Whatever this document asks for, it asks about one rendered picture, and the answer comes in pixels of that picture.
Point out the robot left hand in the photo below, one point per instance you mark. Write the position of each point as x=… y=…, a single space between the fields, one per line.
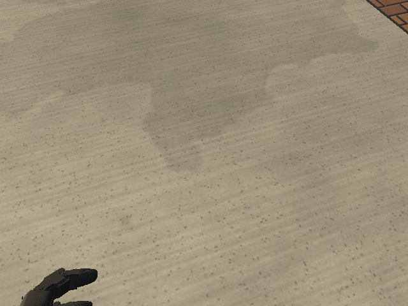
x=57 y=284

